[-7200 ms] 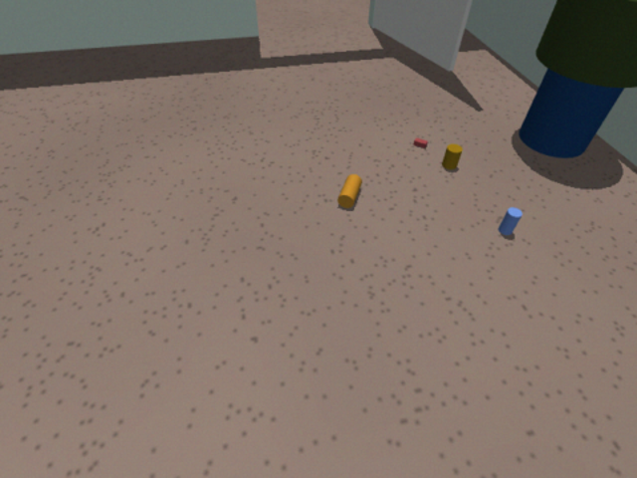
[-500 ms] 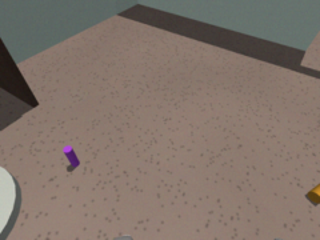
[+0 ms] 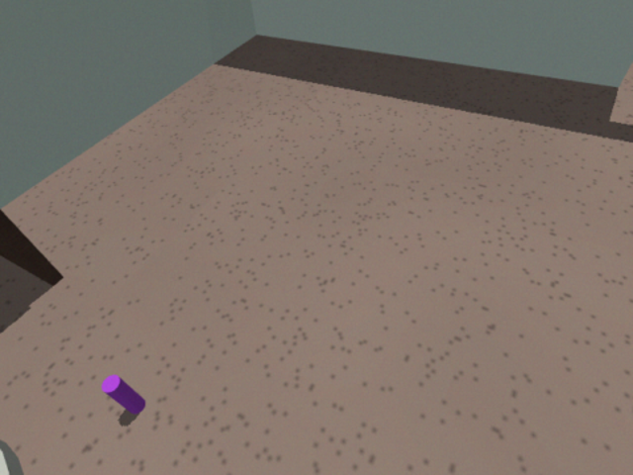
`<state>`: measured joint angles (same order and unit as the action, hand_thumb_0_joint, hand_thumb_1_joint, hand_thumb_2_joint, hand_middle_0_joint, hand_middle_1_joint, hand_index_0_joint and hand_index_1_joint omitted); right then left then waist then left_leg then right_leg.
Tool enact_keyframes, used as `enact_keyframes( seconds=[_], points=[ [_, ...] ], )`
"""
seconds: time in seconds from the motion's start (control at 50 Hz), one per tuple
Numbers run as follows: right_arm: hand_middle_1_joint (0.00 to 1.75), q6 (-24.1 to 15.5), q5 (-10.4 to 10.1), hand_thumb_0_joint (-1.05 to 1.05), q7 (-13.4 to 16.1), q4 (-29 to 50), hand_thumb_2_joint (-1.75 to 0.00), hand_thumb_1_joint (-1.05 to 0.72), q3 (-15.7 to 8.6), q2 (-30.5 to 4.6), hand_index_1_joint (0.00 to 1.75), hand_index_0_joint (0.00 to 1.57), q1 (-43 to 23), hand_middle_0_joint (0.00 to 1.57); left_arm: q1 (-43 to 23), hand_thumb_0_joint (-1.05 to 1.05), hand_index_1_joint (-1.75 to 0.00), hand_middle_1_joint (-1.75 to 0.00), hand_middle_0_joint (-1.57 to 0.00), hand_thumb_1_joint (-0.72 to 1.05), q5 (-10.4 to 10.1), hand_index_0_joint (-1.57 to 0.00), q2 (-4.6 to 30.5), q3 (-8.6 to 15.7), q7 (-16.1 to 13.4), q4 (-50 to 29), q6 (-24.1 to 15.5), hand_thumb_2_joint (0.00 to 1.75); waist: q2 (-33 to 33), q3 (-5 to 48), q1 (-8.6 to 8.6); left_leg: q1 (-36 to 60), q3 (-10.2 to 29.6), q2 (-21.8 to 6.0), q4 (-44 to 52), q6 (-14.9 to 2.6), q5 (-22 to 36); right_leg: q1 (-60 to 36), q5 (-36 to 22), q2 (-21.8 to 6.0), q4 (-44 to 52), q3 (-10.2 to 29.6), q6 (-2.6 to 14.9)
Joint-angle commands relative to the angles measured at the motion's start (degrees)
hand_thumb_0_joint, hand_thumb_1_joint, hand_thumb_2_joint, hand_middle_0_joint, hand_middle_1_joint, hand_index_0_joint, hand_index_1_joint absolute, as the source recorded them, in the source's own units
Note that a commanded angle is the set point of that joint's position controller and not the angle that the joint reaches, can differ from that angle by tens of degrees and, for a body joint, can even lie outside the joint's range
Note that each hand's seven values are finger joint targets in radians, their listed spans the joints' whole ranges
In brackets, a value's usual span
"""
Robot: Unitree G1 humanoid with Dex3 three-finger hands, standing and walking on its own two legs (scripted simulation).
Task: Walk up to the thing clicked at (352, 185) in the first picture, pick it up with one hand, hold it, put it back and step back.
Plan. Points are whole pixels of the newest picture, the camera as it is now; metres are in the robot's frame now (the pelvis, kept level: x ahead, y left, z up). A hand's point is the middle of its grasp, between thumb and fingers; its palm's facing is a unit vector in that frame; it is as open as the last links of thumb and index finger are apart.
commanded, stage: walk up
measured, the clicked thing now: out of the picture +0.42 -0.98 -0.72
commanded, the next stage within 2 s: stand in 1.80 s
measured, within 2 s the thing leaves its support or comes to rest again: neither
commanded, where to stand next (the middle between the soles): +0.42 +0.03 m, yaw +0 degrees
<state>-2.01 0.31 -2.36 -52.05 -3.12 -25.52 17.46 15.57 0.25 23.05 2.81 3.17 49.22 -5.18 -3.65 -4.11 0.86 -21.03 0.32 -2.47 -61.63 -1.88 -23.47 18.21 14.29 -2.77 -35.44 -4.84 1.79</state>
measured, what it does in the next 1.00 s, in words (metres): walks ahead: left foot, then right foot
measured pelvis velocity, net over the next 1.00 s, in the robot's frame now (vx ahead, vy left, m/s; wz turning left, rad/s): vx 0.32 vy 0.00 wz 0.01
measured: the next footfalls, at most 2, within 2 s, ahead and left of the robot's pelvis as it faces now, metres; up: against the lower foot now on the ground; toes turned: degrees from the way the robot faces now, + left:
left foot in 0.30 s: +0.26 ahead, +0.15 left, +0.00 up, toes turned +7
right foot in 0.70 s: +0.39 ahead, -0.11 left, +0.00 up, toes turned -1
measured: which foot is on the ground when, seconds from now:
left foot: up 0.00-0.28, down 0.30-0.72, up 0.74-1.00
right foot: down 0.00-0.32, up 0.34-0.68, down 0.70-1.00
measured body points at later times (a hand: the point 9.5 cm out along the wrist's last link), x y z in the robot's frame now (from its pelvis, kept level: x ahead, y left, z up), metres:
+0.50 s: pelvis +0.18 +0.03 +0.00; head +0.19 +0.05 +0.45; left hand +0.22 +0.35 -0.12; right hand +0.28 -0.28 -0.08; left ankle +0.22 +0.14 -0.73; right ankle +0.19 -0.11 -0.67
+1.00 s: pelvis +0.32 +0.00 +0.01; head +0.36 -0.02 +0.45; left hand +0.35 +0.34 -0.08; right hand +0.41 -0.31 -0.13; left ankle +0.41 +0.17 -0.69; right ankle +0.34 -0.12 -0.73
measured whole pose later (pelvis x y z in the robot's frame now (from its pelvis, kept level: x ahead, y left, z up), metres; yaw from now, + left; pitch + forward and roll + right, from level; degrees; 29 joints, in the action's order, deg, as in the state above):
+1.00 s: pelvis +0.32 +0.00 +0.01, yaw +1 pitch -2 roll +0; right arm 0.2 0.9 -2.6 -50.8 -3.4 -24.4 13.6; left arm 19.8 0.7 23.5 1.3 0.1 49.4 -4.8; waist -3.9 -6.4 2.1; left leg -27.2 0.9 -4.1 -45.6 -0.4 -16.0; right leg 13.9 16.3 -3.0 -32.9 -3.7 0.1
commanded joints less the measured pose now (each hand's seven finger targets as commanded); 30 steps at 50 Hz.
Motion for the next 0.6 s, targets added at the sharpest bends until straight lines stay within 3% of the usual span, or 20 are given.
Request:
enact_keyframes(
  seconds=[0.0, 0.06, 0.12, 0.16, 0.2, 0.24, 0.26, 0.28, 0.3, 0.32, 0.34, 0.36, 0.4, 0.42, 0.46, 0.52, 0.58],
  points=[
    [0.3, -1.6, -0.1, 0.0, -0.6, 3.9, -0.9, -0.9, -2.9, -9.6, 0.3, 0.2, 3.0, 0.2, 3.2, 0.0, -0.3, -0.3, -0.2, 0.9, -0.2, -0.2, 16.2, 4.7, -1.6, -3.2, -1.3, 0.9, 12.9, 0.9, 0.4, -11.1, 1.8, -3.0, 5.0, 0.94, 4.6, -8.6, -2.7, -13.2, 20.5, 15.4, 10.74],
    [0.3, -1.3, 0.7, 0.0, -1.4, 5.4, -0.9, -0.9, -3.0, -8.7, 0.3, 0.2, -0.9, 0.2, 4.0, 0.0, -0.3, -0.3, -0.2, 0.9, 0.1, -0.2, 16.6, 5.0, -1.6, -4.1, -1.5, 0.9, 12.6, 0.4, 1.53, -11.0, -0.1, -3.4, 13.4, 2.0, 6.5, -8.4, 0.0, -13.5, 21.4, 12.5, 11.72],
    [0.3, -1.6, 0.9, 0.0, -1.8, 6.8, -0.9, -0.9, -3.0, -8.0, 0.3, 0.2, -4.4, 0.2, 5.5, 0.0, -0.3, -0.3, -0.2, 0.9, 0.2, -0.2, 16.6, 4.9, -1.5, -4.4, -1.4, 0.9, 11.3, 0.1, 2.5, -9.2, -1.4, -3.3, 20.2, 1.71, 11.6, -8.6, 0.8, -12.9, 20.8, 10.9, 10.71],
    [0.3, -2.0, 0.9, 0.0, -2.0, 7.0, -0.9, -0.9, -3.1, -7.8, 0.3, 0.2, -5.5, 0.2, 5.2, 0.0, -0.3, -0.3, -0.2, 0.9, 0.1, -0.2, 16.6, 4.8, -1.4, -4.6, -1.3, 0.9, 10.3, 0.6, 2.3, -6.3, -2.8, -2.5, 24.0, 1.41, 13.4, -8.5, -2.6, -12.3, 18.8, 8.8, 9.95],
    [0.3, -2.3, 0.7, 0.0, -2.1, 7.3, -0.9, -0.9, -3.3, -7.8, 0.3, 0.2, -5.7, 0.2, 4.3, 0.0, -0.3, -0.3, -0.2, 0.9, 0.1, -0.2, 17.0, 4.6, -1.4, -5.2, -1.1, 0.9, 9.8, 0.9, 1.58, -1.7, -4.0, -1.7, 26.2, 0.71, 13.5, -6.8, -3.2, -12.7, 16.9, 8.4, 9.56],
    [0.3, -2.6, 0.9, 0.0, -1.9, 6.4, -0.9, -0.9, -3.7, -8.0, 0.3, 0.2, -3.1, 0.2, 3.2, 0.0, -0.3, -0.3, -0.2, 0.9, 0.0, -0.2, 16.9, 4.1, -1.5, -5.2, -0.7, 0.9, 8.0, 0.8, -1.02, 6.7, -5.8, 0.0, 29.2, 0.0, 13.5, -1.5, -3.0, -11.7, 11.7, 6.3, 8.33],
    [0.3, -2.8, 0.9, 0.0, -1.5, 5.3, -0.9, -0.9, -4.3, -9.3, 0.3, 0.2, 0.5, 0.2, 3.5, 0.0, -0.3, -0.3, -0.2, 0.9, 0.1, -0.2, 15.7, 3.5, -1.6, -5.3, -0.6, 0.9, 4.9, 2.5, -3.14, 13.2, -5.9, 1.5, 30.9, -0.94, 11.6, 0.5, -8.9, -9.8, 5.0, 4.3, 7.1],
    [0.3, -3.2, 1.2, 0.0, -0.9, 4.0, -0.9, -0.9, -5.4, -12.3, 0.3, 0.2, 6.1, 0.2, 5.5, 0.0, -0.3, -0.3, -0.2, 0.9, 0.0, -0.2, 13.1, 2.5, -1.6, -5.4, -0.4, 0.9, -3.0, 6.6, -5.45, 22.4, 0.6, -1.6, 35.0, -3.55, 4.8, 4.7, -12.5, -5.8, -10.0, 0.8, 4.9],
    [0.3, -3.4, 2.0, 0.0, -0.2, 5.2, -0.9, -0.9, -6.8, -17.7, 0.3, 0.2, 10.0, 0.2, 7.8, 0.0, -0.3, -0.3, -0.2, 0.9, -0.6, -0.2, 8.2, 1.2, -1.5, -6.5, -0.3, 0.9, -15.8, 10.3, -6.29, 31.6, 26.1, -17.2, 40.9, -8.82, 0.1, 18.0, 6.1, 1.6, -26.5, -0.5, 0.64],
    [0.3, -3.3, -0.2, 0.0, 0.1, 6.0, -0.9, -0.9, -7.3, -19.4, 0.3, 0.2, 9.2, 0.2, 6.7, 0.0, -0.3, -0.3, -0.2, 0.9, -0.6, -0.2, 13.8, 2.6, -2.5, -4.8, 0.2, 0.9, -9.1, 9.8, -6.66, 27.5, 37.8, -23.8, 46.3, -15.07, -1.6, 20.3, 17.7, 2.6, -31.5, 4.4, 1.24],
    [0.3, -3.0, -1.0, 0.0, 0.3, 6.1, -0.9, -0.9, -6.9, -17.4, 0.3, 0.2, 7.0, 0.2, 4.7, 0.0, -0.3, -0.3, -0.2, 0.9, -0.4, -0.2, 15.7, 2.5, -2.7, -4.3, 0.4, 0.9, -2.3, 5.6, -5.28, 22.3, 31.9, -22.5, 45.4, -15.49, 2.6, 20.6, 15.3, 0.4, -35.0, 8.3, 1.24],
    [0.3, -3.0, -0.9, 0.0, 0.5, 7.0, -0.9, -0.9, -5.8, -15.4, 0.3, 0.2, 4.4, 0.2, 5.6, 0.0, -0.3, -0.3, -0.2, 0.9, -0.6, -0.2, 14.6, 2.3, -2.6, -3.7, 0.4, 0.9, -1.1, 3.1, -3.93, 19.8, 24.1, -19.6, 44.5, -13.91, 9.1, 20.0, 12.1, -0.7, -33.5, 9.6, 1.34],
    [0.3, -3.3, -0.7, 0.0, 0.7, 7.5, -0.9, -0.9, -4.4, -12.4, 0.3, 0.2, 1.1, 0.2, 7.4, 0.0, -0.3, -0.3, -0.2, 0.9, -0.9, -0.2, 13.7, 2.5, -2.0, -1.6, 0.6, 0.9, -3.0, 0.1, -1.51, 11.4, 11.9, -14.7, 44.7, -10.09, 13.5, 14.5, 8.1, -3.4, -26.4, 9.0, 0.91],
    [0.3, -3.4, -0.5, 0.0, 0.7, 7.5, -0.9, -0.9, -4.2, -12.7, 0.3, 0.2, 0.0, 0.2, 9.0, 0.0, -0.3, -0.3, -0.2, 0.9, -0.8, -0.2, 13.1, 2.6, -1.6, -0.9, 0.7, 0.9, -5.7, 0.8, -0.83, 10.0, 9.1, -13.5, 44.5, -10.07, 14.5, 12.2, 6.6, -3.4, -23.4, 7.3, 0.19],
    [0.3, -3.4, 0.1, 0.0, 0.6, 8.6, -0.9, -0.9, -4.3, -12.7, 0.3, 0.2, -0.7, 0.2, 8.2, 0.0, -0.3, -0.3, -0.2, 0.9, -0.3, -0.2, 12.2, 2.6, -0.9, -1.1, 1.0, 0.9, -6.8, 0.8, -1.12, 8.8, 6.7, -12.4, 45.7, -11.13, 11.2, 10.9, 5.5, -3.3, -18.1, 5.3, -1.08],
    [0.3, -3.2, 0.3, 0.0, 0.1, 9.2, -0.9, -0.9, -4.6, -14.2, 0.3, 0.2, -0.5, 0.2, 4.2, 0.0, -0.3, -0.3, -0.2, 0.9, 0.3, -0.2, 12.3, 3.1, -0.3, -2.1, 1.0, 0.9, -7.6, -1.1, -2.09, 5.7, 7.8, -13.9, 48.2, -12.5, 0.0, 10.0, 3.6, -3.8, -11.3, 3.6, -1.51],
    [0.3, -2.7, 0.3, 0.0, -0.3, 10.2, -0.9, -0.9, -4.5, -14.3, 0.3, 0.2, -3.0, 0.2, 4.2, 0.0, -0.3, -0.3, -0.2, 0.9, 0.2, -0.2, 12.2, 3.4, -0.1, -1.4, 0.5, 0.9, -7.4, -0.6, -0.96, 3.1, 5.7, -12.2, 46.3, -10.87, -4.1, 4.8, -0.5, -2.0, -4.5, 2.0, -1.24]
  ],
)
